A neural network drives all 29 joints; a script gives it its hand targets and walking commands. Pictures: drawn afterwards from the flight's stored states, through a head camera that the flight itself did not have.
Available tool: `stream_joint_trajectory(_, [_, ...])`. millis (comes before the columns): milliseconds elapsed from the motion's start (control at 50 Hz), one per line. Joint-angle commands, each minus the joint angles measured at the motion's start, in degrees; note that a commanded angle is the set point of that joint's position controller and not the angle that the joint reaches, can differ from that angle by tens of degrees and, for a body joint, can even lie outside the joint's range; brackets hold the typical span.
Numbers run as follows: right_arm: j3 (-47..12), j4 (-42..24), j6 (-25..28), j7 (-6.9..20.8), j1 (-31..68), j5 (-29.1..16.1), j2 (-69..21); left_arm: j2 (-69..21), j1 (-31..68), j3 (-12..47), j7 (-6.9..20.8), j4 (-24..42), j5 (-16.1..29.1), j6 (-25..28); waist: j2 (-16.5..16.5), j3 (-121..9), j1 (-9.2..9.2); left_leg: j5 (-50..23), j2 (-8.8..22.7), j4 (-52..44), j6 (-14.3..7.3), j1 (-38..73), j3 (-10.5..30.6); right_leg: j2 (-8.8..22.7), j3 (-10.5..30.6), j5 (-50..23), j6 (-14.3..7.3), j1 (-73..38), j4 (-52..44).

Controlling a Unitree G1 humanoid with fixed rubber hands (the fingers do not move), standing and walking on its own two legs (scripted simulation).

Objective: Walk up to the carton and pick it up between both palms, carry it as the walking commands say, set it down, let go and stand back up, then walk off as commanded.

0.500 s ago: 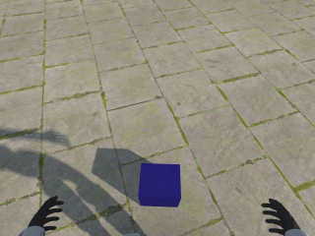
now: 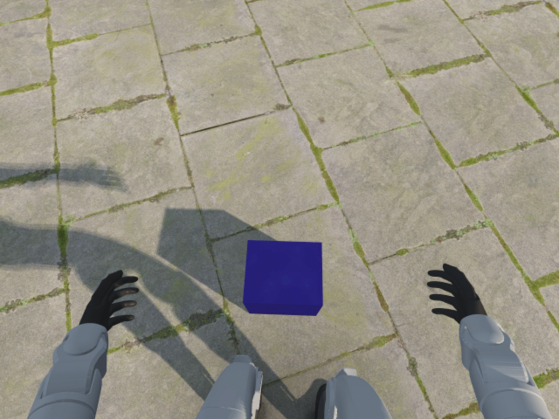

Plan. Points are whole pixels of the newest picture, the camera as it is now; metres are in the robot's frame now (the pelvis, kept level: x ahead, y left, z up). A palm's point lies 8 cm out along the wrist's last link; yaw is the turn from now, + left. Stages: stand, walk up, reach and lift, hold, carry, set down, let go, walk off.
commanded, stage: reach and lift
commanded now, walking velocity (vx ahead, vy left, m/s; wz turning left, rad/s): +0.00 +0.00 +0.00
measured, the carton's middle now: (283, 279) +0.44 +0.04 -0.62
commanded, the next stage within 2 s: none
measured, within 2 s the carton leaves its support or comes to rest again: neither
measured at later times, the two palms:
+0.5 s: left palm (156, 249) +0.36 +0.26 -0.13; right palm (420, 250) +0.40 -0.20 -0.14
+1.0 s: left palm (183, 229) +0.42 +0.24 -0.19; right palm (391, 232) +0.45 -0.17 -0.19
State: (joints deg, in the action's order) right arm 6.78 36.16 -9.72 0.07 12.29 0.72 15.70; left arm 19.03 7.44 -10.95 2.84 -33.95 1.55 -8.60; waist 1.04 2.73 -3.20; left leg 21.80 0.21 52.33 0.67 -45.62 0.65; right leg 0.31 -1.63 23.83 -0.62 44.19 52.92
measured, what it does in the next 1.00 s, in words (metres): lowers itself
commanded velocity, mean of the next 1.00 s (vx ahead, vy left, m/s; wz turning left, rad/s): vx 0.00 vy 0.00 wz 0.00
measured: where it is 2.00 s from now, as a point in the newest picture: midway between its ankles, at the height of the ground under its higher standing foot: outside the picture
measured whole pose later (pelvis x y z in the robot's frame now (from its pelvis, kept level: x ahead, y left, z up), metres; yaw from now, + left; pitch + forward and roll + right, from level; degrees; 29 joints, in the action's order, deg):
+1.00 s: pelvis -0.04 +0.01 -0.08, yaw -1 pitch +47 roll +0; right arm 17.1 49.7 -6.3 0.1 58.5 1.7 13.5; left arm 13.7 54.6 -20.5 1.8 -47.5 0.2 -4.9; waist 0.6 -6.1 -3.0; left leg 18.3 -0.9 65.0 -0.1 -93.3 0.7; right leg -0.8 1.3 20.1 1.0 92.2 65.8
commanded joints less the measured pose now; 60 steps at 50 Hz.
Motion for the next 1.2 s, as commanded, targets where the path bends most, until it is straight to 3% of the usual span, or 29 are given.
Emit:
stream_joint_trajectory(0, [2.49,-4.23,0.77,-0.30,6.50,-0.51,7.84,8.10,7.70,-1.72,-0.19,4.19,1.43,1.08,-1.15,-28.60,0.92,-23.57,-1.90,-2.47,1.57,7.33,-0.33,-2.00,3.04,-23.68,2.01,-10.07,-3.01])
stream_joint_trajectory(140, [2.62,-2.50,-1.63,0.72,21.01,-1.80,8.82,7.27,21.47,-1.99,-0.64,1.78,2.14,-1.52,-2.12,-30.05,-0.29,-10.05,-1.56,-2.14,2.00,2.80,-1.42,-1.92,1.96,-8.22,1.66,-1.14,-2.27])
stream_joint_trajectory(240, [3.16,-0.15,-2.26,1.51,30.59,-2.42,9.22,6.40,29.73,-3.79,-1.32,-0.81,1.68,-2.28,-1.26,-32.99,-0.83,-6.68,-1.73,-1.13,2.26,-0.44,-2.17,-2.08,1.59,-4.53,1.75,2.34,-0.88])
stream_joint_trajectory(400, [4.81,4.59,-0.74,1.21,44.81,-2.38,9.29,5.83,43.49,-5.76,-2.12,-4.48,1.98,-0.43,0.74,-42.56,-0.73,-9.22,-2.51,2.08,1.75,-3.75,-2.61,-2.85,1.34,-6.36,1.79,6.86,2.37])
stream_joint_trajectory(580, [7.45,9.89,2.35,0.22,55.97,-1.52,7.39,3.93,54.47,-7.13,-2.58,-8.69,1.82,2.64,0.04,-53.40,-0.61,-19.25,-3.11,6.62,1.53,-7.12,-1.83,-3.75,1.53,-15.26,1.92,13.79,6.52])
stream_joint_trajectory(720, [9.50,8.16,4.03,-0.36,55.76,-0.09,5.15,3.37,54.22,-9.52,-2.12,-7.62,0.03,4.42,0.67,-65.01,-0.96,-32.33,-3.63,8.32,1.45,-7.14,-1.39,-4.29,2.06,-28.18,2.03,13.17,7.87])
stream_joint_trajectory(800, [10.33,6.06,4.70,-0.25,55.52,0.83,4.03,2.15,54.16,-10.19,-1.47,-6.18,-0.85,5.05,0.70,-65.78,-0.83,-35.87,-3.56,8.95,1.35,-7.91,-0.88,-4.15,2.31,-30.33,1.87,15.51,7.94])
stream_joint_trajectory(880, [10.52,5.25,4.74,-0.05,57.02,0.89,3.22,1.42,55.77,-10.20,-1.07,-5.67,-1.09,5.05,1.02,-63.83,-0.73,-32.75,-3.36,9.55,1.45,-10.76,-0.80,-3.78,1.98,-27.04,1.79,18.52,8.45])
stream_joint_trajectory(1040, [10.66,12.45,4.08,-0.48,60.84,1.27,3.14,1.50,59.93,-10.04,-1.56,-12.13,-1.27,4.13,0.35,-55.19,-0.17,-15.85,-3.42,16.44,2.46,-25.24,-1.86,-3.83,0.27,-12.03,1.92,31.90,16.47])
stream_joint_trajectory(1180, [8.62,12.03,4.37,-2.38,62.96,-1.55,5.21,4.40,63.12,-8.39,-3.17,-11.77,0.95,4.33,0.33,-65.09,-0.72,-16.81,-3.83,27.44,2.73,-29.79,-3.16,-4.31,-0.70,-12.67,2.40,35.91,27.50])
